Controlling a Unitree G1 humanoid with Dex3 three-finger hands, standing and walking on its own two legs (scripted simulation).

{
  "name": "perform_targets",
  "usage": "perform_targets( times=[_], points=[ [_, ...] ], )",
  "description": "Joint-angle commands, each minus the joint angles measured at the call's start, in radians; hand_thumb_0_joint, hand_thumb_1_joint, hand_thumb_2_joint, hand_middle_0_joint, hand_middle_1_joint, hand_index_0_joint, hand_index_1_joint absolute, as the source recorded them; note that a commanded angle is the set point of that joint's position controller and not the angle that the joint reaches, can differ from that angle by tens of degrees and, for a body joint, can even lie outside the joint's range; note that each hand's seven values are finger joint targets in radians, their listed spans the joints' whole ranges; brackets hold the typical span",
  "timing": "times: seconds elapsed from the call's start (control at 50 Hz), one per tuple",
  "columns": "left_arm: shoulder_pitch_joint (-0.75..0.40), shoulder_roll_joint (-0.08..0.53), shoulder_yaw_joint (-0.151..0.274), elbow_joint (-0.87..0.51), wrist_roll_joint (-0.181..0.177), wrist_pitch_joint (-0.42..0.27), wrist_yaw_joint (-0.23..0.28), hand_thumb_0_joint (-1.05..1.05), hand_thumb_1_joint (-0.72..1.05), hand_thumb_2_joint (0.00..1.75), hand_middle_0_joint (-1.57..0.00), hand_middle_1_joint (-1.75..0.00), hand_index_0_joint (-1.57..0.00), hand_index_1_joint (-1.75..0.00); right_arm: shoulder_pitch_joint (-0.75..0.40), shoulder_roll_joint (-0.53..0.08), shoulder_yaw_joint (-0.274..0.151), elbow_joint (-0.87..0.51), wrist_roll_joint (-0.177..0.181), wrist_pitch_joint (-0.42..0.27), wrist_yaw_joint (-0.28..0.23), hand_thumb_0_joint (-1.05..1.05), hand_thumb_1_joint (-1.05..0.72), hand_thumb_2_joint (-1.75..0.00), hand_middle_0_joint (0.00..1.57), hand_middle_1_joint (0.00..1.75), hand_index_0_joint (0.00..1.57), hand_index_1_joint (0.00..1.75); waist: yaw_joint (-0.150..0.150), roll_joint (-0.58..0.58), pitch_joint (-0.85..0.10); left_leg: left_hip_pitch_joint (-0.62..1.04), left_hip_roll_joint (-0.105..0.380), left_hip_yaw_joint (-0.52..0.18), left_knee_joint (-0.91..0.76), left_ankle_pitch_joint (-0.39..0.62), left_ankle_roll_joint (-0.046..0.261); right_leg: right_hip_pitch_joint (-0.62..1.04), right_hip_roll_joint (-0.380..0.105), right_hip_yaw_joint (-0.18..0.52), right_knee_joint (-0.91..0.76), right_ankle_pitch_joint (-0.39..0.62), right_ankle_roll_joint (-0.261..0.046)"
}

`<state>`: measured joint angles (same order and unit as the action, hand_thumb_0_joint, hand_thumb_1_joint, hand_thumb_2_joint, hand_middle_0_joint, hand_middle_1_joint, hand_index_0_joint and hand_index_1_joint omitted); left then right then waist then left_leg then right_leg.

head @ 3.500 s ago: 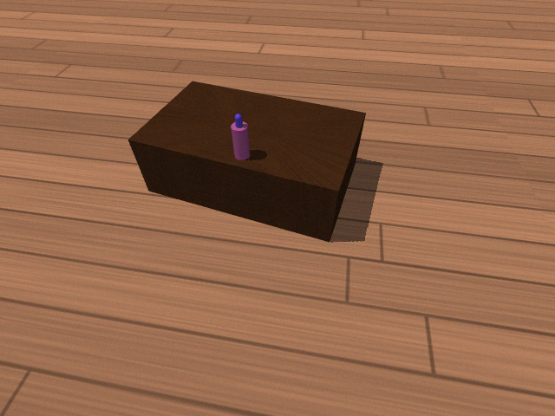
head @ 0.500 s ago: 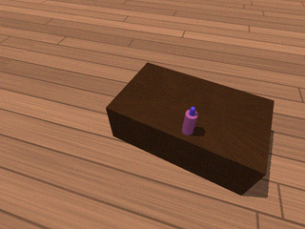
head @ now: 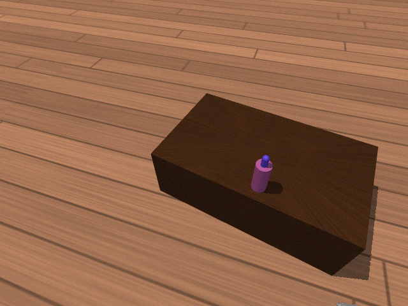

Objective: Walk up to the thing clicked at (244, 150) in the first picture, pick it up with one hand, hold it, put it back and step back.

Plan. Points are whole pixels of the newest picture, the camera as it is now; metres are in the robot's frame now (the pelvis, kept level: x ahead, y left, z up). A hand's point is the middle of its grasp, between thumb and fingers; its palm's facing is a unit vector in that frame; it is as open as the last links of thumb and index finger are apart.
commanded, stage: walk up
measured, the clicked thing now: (262, 172) +0.69 -0.21 -0.35
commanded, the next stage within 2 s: stand in 0.66 s
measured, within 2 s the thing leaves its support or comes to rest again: neither
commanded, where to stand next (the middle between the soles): +0.04 -0.02 m, yaw -2 degrees
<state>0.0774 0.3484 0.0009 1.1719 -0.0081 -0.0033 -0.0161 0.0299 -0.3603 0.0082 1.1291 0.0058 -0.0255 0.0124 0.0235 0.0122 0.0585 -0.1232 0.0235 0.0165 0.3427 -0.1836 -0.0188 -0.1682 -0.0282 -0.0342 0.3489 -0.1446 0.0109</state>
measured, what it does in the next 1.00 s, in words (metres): stands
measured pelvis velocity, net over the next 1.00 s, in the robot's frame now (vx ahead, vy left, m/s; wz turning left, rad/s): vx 0.01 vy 0.00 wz -0.01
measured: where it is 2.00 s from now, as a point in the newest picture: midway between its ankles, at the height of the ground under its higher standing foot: outside the picture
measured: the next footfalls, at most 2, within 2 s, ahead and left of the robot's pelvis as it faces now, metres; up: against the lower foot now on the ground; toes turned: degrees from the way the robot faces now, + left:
none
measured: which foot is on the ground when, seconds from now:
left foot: down 0.00-1.00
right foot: down 0.00-1.00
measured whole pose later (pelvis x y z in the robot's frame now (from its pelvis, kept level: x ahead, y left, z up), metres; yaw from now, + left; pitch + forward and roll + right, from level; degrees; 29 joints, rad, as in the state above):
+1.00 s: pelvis +0.01 +0.00 +0.00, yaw +0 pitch -2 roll +0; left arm 0.10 0.35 0.00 1.15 0.01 -0.01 -0.01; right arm 0.10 -0.35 0.00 1.14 -0.01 -0.01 0.02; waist 0.00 0.01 0.04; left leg -0.09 0.03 0.02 0.31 -0.19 -0.03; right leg -0.14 -0.02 -0.03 0.32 -0.15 0.01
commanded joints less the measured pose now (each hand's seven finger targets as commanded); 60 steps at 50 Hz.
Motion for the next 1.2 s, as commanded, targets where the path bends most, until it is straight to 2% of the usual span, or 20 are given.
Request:
perform_targets(
  times=[0.0, 0.14, 0.18, 0.3, 0.42, 0.56, 0.6, 0.64, 0.86, 0.98, 1.06, 1.18],
  points=[
    [-0.054, 0.208, 0.043, -0.049, 0.007, -0.022, 0.01, 0.0, 0.9, 0.9, -0.2, -0.3, -0.2, -0.3, -0.031, -0.209, -0.039, -0.035, -0.004, -0.016, -0.018, 0.0, -0.9, -0.9, 0.2, 0.3, 0.2, 0.3, -0.015, -0.03, -0.109, 0.011, 0.112, -0.089, -0.073, 0.094, 0.033, 0.059, -0.116, 0.11, -0.076, 0.101, -0.02],
    [-0.057, 0.207, 0.053, -0.048, 0.012, -0.02, 0.012, 0.0, 0.9, 0.9, -0.2, -0.3, -0.2, -0.3, -0.026, -0.209, -0.043, -0.03, -0.005, -0.015, -0.02, 0.0, -0.9, -0.9, 0.2, 0.3, 0.2, 0.3, -0.016, -0.03, -0.121, 0.013, 0.116, -0.08, -0.079, 0.116, 0.034, 0.087, -0.119, 0.103, -0.073, 0.134, -0.019],
    [-0.058, 0.207, 0.053, -0.046, 0.012, -0.018, 0.012, 0.0, 0.9, 0.9, -0.2, -0.3, -0.2, -0.3, -0.027, -0.203, -0.044, -0.03, -0.007, -0.014, -0.021, 0.0, -0.9, -0.9, 0.2, 0.3, 0.2, 0.3, -0.017, -0.027, -0.093, 0.005, 0.111, -0.081, -0.088, 0.085, 0.03, 0.06, -0.113, 0.104, -0.083, 0.087, -0.019],
    [-0.06, 0.205, 0.058, -0.054, 0.015, -0.017, 0.013, 0.0, 0.9, 0.9, -0.2, -0.3, -0.2, -0.3, -0.008, -0.201, -0.045, -0.028, -0.01, -0.012, -0.019, 0.0, -0.9, -0.9, 0.2, 0.3, 0.2, 0.3, -0.02, -0.019, -0.09, -0.006, 0.11, -0.084, -0.091, 0.047, 0.032, 0.057, -0.108, 0.108, -0.091, 0.04, -0.021],
    [-0.054, 0.2, 0.058, -0.063, 0.013, -0.015, 0.011, 0.0, 0.9, 0.9, -0.2, -0.3, -0.2, -0.3, 0.006, -0.2, -0.042, -0.026, -0.012, -0.014, -0.02, 0.0, -0.9, -0.9, 0.2, 0.3, 0.2, 0.3, -0.018, -0.008, -0.087, -0.022, 0.107, -0.084, -0.091, 0.037, 0.033, 0.062, -0.107, 0.116, -0.087, 0.052, -0.022],
    [-0.048, 0.195, 0.06, -0.069, 0.012, -0.013, 0.011, 0.0, 0.9, 0.9, -0.2, -0.3, -0.2, -0.3, 0.019, -0.202, -0.043, -0.035, -0.012, -0.016, -0.022, 0.0, -0.9, -0.9, 0.2, 0.3, 0.2, 0.3, -0.016, -0.012, -0.088, -0.01, 0.111, -0.084, -0.087, 0.074, 0.032, 0.055, -0.104, 0.113, -0.075, 0.072, -0.022],
    [-0.054, 0.197, 0.059, -0.071, 0.014, -0.013, 0.011, 0.0, 0.9, 0.9, -0.2, -0.3, -0.2, -0.3, 0.023, -0.203, -0.046, -0.033, -0.012, -0.015, -0.022, 0.0, -0.9, -0.9, 0.2, 0.3, 0.2, 0.3, -0.023, -0.025, -0.101, -0.005, 0.111, -0.079, -0.082, 0.068, 0.034, 0.059, -0.104, 0.117, -0.076, 0.079, -0.025],
    [-0.048, 0.205, 0.051, -0.074, 0.018, -0.019, 0.014, 0.0, 0.9, 0.9, -0.2, -0.3, -0.2, -0.3, 0.027, -0.203, -0.045, -0.031, -0.02, -0.009, -0.021, 0.0, -0.9, -0.9, 0.2, 0.3, 0.2, 0.3, -0.022, 0.004, -0.103, -0.009, 0.114, -0.086, -0.089, 0.037, 0.029, 0.063, -0.108, 0.116, -0.084, 0.03, -0.024],
    [-0.032, 0.208, 0.039, -0.084, 0.016, -0.033, 0.021, 0.0, 0.9, 0.9, -0.2, -0.3, -0.2, -0.3, 0.032, -0.205, -0.048, -0.041, -0.019, -0.006, -0.015, 0.0, -0.9, -0.9, 0.2, 0.3, 0.2, 0.3, -0.027, -0.009, -0.091, 0.012, 0.118, -0.087, -0.079, 0.102, 0.031, 0.057, -0.111, 0.107, -0.076, 0.105, -0.023],
    [-0.03, 0.217, 0.04, -0.085, 0.017, -0.032, 0.022, 0.0, 0.9, 0.9, -0.2, -0.3, -0.2, -0.3, 0.035, -0.2, -0.046, -0.043, -0.018, -0.005, -0.015, 0.0, -0.9, -0.9, 0.2, 0.3, 0.2, 0.3, -0.026, -0.015, -0.076, -0.001, 0.117, -0.089, -0.092, 0.075, 0.028, 0.062, -0.108, 0.106, -0.078, 0.076, -0.021],
    [-0.027, 0.22, 0.04, -0.087, 0.018, -0.034, 0.022, 0.0, 0.9, 0.9, -0.2, -0.3, -0.2, -0.3, 0.037, -0.201, -0.045, -0.046, -0.018, -0.005, -0.015, 0.0, -0.9, -0.9, 0.2, 0.3, 0.2, 0.3, -0.027, -0.014, -0.104, 0.015, 0.121, -0.086, -0.083, 0.127, 0.029, 0.085, -0.115, 0.106, -0.067, 0.136, -0.023],
    [-0.022, 0.22, 0.037, -0.087, 0.017, -0.033, 0.023, 0.0, 0.9, 0.9, -0.2, -0.3, -0.2, -0.3, 0.035, -0.202, -0.045, -0.045, -0.016, -0.003, -0.016, 0.0, -0.9, -0.9, 0.2, 0.3, 0.2, 0.3, -0.026, -0.016, -0.092, 0.017, 0.119, -0.089, -0.083, 0.107, 0.026, 0.072, -0.112, 0.101, -0.076, 0.1, -0.022]
  ],
)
